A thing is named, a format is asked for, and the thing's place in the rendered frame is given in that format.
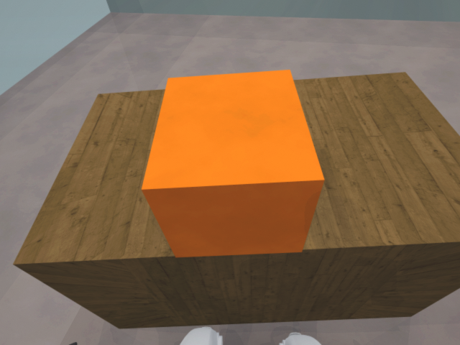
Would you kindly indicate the carton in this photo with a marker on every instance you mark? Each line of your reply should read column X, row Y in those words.
column 233, row 169

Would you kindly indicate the left robot thigh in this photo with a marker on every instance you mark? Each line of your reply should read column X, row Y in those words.
column 202, row 336

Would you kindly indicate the pedestal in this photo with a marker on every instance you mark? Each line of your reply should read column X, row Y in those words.
column 384, row 241

